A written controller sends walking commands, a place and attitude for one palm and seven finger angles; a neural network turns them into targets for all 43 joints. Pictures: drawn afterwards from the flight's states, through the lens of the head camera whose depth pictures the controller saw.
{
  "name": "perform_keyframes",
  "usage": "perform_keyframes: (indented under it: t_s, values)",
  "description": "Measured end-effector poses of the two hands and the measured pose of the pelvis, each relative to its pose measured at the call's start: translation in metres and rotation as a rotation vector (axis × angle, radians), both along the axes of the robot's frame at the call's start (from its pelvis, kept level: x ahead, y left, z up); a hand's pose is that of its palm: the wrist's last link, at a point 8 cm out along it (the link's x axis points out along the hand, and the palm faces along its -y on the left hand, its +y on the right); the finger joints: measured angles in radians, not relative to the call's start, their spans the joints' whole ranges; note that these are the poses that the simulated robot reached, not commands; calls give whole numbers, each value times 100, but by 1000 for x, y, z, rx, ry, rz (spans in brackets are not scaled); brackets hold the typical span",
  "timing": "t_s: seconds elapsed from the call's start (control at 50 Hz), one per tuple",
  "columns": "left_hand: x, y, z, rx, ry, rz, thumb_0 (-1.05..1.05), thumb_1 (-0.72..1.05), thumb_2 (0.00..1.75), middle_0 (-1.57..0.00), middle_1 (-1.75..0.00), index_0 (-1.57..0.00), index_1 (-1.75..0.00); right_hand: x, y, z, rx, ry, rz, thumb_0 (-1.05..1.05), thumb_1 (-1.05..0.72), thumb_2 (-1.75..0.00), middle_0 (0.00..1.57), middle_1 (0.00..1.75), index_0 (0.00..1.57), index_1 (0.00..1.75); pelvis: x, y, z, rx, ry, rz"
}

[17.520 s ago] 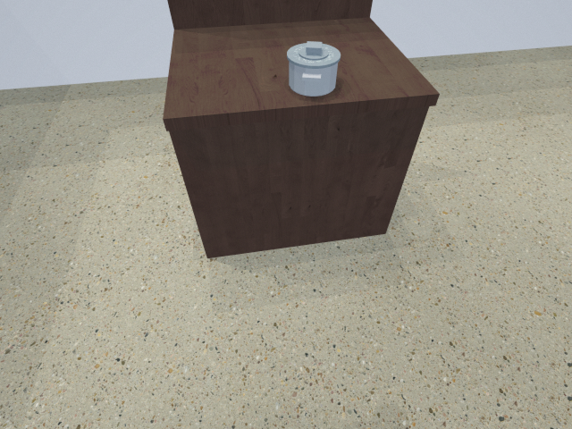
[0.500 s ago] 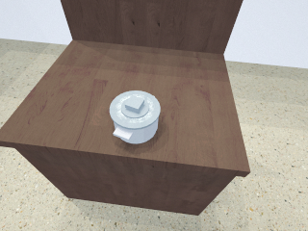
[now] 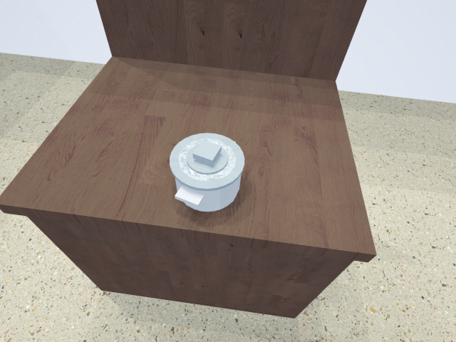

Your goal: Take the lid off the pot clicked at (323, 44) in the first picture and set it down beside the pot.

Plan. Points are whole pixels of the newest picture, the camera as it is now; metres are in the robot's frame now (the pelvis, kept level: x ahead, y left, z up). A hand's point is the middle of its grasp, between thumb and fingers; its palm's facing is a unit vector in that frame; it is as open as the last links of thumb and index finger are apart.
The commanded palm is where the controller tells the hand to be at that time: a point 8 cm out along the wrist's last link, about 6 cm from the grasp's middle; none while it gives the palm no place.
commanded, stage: look again from close up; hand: left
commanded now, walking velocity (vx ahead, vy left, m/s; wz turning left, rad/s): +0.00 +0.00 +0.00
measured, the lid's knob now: (207, 152) +0.46 +0.08 +0.06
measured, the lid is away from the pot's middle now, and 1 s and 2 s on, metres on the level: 0.00 0.00 0.00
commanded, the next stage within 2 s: lift the closed hand beside the body in 0.38 s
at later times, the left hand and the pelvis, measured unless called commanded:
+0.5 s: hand out of the picture -0.03 +0.17 -0.18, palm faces +0.02 -0.99 -0.14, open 7.4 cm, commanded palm +0.08 +0.22 -0.07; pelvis +0.00 +0.01 +0.00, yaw +0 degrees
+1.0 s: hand out of the picture +0.09 +0.21 -0.05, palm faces +0.29 -0.90 -0.32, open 3.4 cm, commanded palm +0.06 +0.25 -0.01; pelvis -0.02 -0.02 +0.00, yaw +3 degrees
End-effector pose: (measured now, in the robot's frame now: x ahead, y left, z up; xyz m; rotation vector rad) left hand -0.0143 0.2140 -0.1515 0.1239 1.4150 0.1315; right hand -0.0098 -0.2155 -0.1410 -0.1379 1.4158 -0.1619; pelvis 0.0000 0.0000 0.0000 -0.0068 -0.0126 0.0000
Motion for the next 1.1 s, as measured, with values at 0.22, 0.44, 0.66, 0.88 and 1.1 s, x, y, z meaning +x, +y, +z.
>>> perform_keyframes:
  t_s: [0.22,0.44,0.66,0.88,1.1]
  values:
    - [-7,2,-2,-7,8,8,0,91,90,-20,-30,-20,-29,-6,10,-1,5,4,-10,1,-92,-89,20,30,20,30,0,6,0,-1,-6,-2]
    - [-13,3,-3,-21,19,8,0,91,90,-20,-30,-20,-29,-13,18,0,9,12,-19,1,-92,-89,19,30,20,30,-4,11,-1,-3,-5,-5]
    - [98,37,81,195,-553,-20,4,96,90,-30,-42,-31,-41,46,-16,20,-27,-379,54,3,-93,-89,20,30,21,30,-14,14,1,7,-6,31]
    - [91,24,120,192,-781,38,1,91,90,-71,-86,-71,-85,178,-28,82,-37,-765,164,1,-91,-89,19,30,20,30,-21,-9,0,-2,4,32]
    - [81,33,139,298,-774,83,1,90,90,-114,-134,-115,-133,189,-23,70,-8,-722,233,1,-91,-89,20,30,21,31,-16,-24,0,-7,10,54]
